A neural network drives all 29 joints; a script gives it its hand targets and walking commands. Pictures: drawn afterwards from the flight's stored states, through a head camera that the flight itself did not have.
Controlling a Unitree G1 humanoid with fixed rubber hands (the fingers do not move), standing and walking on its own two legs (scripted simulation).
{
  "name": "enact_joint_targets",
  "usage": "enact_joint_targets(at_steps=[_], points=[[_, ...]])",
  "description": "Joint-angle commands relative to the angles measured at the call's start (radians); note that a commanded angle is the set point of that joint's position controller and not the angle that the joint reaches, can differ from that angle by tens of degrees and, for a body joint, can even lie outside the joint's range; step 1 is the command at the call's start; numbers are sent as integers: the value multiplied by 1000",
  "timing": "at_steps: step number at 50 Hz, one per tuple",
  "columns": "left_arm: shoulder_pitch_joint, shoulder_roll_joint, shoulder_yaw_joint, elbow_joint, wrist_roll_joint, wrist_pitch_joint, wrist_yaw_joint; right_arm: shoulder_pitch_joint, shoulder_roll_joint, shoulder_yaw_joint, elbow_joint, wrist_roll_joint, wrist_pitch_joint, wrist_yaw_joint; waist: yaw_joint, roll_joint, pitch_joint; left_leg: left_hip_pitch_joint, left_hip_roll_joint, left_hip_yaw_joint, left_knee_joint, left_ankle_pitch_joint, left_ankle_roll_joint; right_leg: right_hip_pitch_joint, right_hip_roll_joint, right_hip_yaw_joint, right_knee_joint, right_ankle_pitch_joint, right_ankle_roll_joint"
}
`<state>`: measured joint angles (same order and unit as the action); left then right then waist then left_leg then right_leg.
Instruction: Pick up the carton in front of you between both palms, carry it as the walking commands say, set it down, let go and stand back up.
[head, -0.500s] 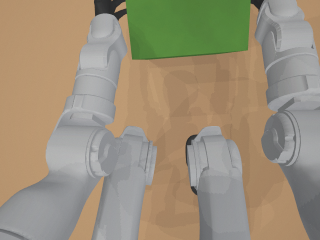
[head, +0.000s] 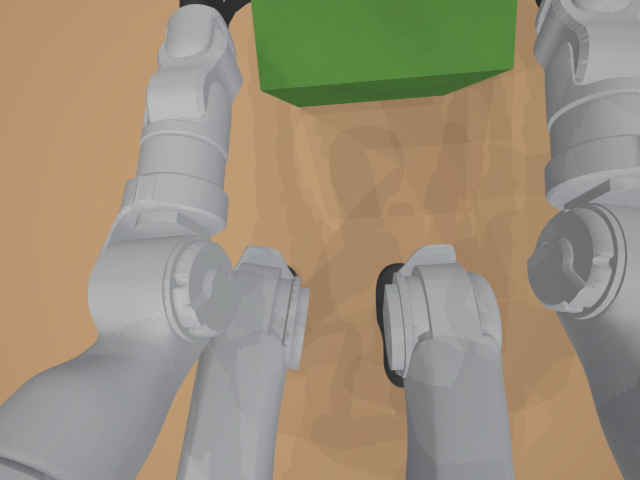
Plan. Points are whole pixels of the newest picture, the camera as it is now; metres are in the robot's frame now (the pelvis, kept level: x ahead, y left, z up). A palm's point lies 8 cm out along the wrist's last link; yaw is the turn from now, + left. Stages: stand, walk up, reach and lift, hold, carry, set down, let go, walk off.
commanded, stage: set down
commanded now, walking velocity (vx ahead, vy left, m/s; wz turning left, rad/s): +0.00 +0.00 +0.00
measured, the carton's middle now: out of the picture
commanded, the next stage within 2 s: let go in 1.78 s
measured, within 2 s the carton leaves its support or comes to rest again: neither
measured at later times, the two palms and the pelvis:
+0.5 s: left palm (207, 10) +0.55 +0.10 -0.17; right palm out of the picture +0.55 -0.21 -0.17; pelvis +0.00 +0.00 -0.01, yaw +0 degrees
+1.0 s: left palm out of the picture +0.55 +0.12 -0.10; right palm out of the picture +0.55 -0.25 -0.10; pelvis -0.02 +0.00 +0.02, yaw -1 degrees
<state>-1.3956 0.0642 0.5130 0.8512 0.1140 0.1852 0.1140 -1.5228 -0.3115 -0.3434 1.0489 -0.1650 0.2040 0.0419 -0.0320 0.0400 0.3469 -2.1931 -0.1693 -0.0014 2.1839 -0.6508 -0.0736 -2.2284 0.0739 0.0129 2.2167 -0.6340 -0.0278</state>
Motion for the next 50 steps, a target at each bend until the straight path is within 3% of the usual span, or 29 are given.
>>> enact_joint_targets(at_steps=[1,8,14,21,23,25,27,30,34,39,42,45,50], points=[[-395,-719,-337,98,-42,35,-225,-205,787,237,98,43,31,227,-35,-18,-803,262,-6,68,-133,278,44,455,25,22,-198,398,-13],[-321,-692,-322,128,-29,30,-235,-137,770,239,118,33,32,226,-34,-22,-756,204,-1,63,-117,303,45,460,18,44,-187,454,-15],[-270,-632,-277,157,3,42,-231,-111,696,204,135,2,44,229,-32,-16,-688,200,4,54,-118,242,48,406,13,41,-188,360,-18],[-246,-542,-239,171,19,31,-204,-121,578,162,147,-8,26,209,-19,-25,-690,256,15,58,-109,239,34,416,0,29,-179,336,-3],[-194,-382,-189,178,30,17,-167,-93,405,115,148,-14,6,174,-15,-27,-706,295,24,67,-103,247,22,437,-10,22,-175,335,9],[-112,-50,-119,161,34,-23,-83,-46,70,52,133,-7,-40,87,-9,-38,-757,342,36,75,-100,272,9,464,-25,17,-176,346,21],[-109,205,-126,98,-28,-84,-1,-78,-201,42,73,63,-110,-12,-5,-32,-855,369,51,77,-88,339,2,485,-36,31,-169,405,23],[-226,264,-225,60,-183,-132,40,-244,-309,144,-16,214,-170,-67,-13,-49,-1017,409,76,56,-50,463,10,566,-49,54,-124,536,24],[-306,255,-352,59,-324,-125,42,-345,-342,264,-51,345,-177,-59,-18,-78,-1141,463,90,37,-50,452,30,642,-70,52,-117,519,16],[-343,305,-361,27,-349,-85,69,-360,-363,316,0,411,-129,-37,19,-117,-1229,499,100,58,-95,341,43,748,-84,43,-149,424,19],[-332,322,-333,-14,-320,-59,92,-344,-381,317,14,408,-99,-37,39,-116,-1341,567,93,80,-130,328,45,819,-75,30,-183,409,18],[-308,307,-314,-85,-292,-29,109,-329,-388,292,-27,383,-72,-45,33,-107,-1444,629,77,92,-182,338,49,863,-57,10,-238,419,17],[-224,248,-262,-62,-238,-1,100,-255,-348,222,-11,304,-47,-35,21,-104,-1286,545,68,81,-281,314,53,755,-47,5,-338,389,18]])
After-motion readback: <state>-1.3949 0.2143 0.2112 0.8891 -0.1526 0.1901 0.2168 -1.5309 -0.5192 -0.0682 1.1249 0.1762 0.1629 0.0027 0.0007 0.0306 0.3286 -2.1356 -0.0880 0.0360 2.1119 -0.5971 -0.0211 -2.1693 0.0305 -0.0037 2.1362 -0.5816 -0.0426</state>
